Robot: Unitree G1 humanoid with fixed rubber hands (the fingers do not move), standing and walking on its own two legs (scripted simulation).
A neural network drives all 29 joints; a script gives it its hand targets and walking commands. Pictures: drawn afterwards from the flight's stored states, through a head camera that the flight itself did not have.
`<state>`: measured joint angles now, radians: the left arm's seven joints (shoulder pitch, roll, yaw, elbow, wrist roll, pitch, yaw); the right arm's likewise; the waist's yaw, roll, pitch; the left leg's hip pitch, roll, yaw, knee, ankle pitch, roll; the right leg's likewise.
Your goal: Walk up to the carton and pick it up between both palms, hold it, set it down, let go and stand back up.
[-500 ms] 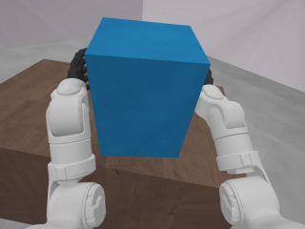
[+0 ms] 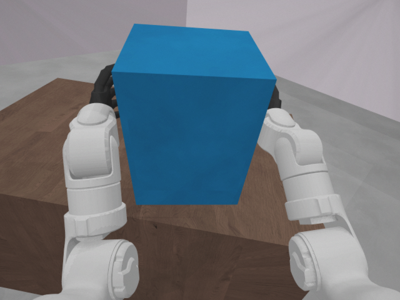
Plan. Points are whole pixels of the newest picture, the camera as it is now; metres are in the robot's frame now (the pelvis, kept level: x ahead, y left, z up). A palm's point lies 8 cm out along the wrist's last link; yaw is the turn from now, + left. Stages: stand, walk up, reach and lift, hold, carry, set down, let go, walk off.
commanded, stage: hold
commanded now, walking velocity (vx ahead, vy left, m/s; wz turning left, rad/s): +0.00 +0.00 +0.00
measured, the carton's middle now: (190, 121) +0.36 +0.01 +0.25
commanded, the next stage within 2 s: set down in 1.54 s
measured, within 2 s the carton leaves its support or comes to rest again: neither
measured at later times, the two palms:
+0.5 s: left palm (105, 111) +0.35 +0.15 +0.27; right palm (268, 116) +0.36 -0.14 +0.27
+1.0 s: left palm (104, 111) +0.35 +0.15 +0.27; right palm (268, 117) +0.36 -0.14 +0.27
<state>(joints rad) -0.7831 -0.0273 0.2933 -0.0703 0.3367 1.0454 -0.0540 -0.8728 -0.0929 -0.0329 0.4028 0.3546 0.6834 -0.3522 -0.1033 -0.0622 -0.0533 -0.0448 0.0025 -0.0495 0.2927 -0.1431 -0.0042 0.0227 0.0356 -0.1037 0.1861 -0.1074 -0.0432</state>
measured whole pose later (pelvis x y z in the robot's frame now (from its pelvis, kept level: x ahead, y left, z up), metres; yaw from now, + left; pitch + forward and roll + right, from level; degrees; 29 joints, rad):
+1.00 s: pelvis +0.00 +0.00 +0.00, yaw +0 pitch -6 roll -1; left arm -0.79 -0.03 0.30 -0.06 0.34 1.04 -0.06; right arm -0.87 -0.09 -0.03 0.41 0.35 0.68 -0.35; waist -0.10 -0.06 -0.05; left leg -0.05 0.00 -0.05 0.28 -0.13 -0.01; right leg 0.02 0.04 -0.11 0.19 -0.11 -0.05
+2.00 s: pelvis +0.00 +0.00 +0.00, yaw +2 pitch -9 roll -1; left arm -0.74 -0.06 0.27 0.01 0.36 0.70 -0.08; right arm -0.71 0.05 -0.16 0.44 0.08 0.27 -0.23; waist -0.12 -0.11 0.11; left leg 0.02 -0.01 -0.07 0.26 -0.12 0.00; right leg 0.10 0.02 -0.13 0.15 -0.10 -0.04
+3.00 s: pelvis +0.02 +0.00 +0.00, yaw +1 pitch -7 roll -1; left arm -0.65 -0.09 0.23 0.21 0.30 0.52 0.01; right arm -0.65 0.01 -0.17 0.59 0.04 0.12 -0.19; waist -0.13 -0.08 0.10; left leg 0.01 -0.01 -0.05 0.25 -0.15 0.01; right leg 0.09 0.02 -0.12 0.15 -0.12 -0.03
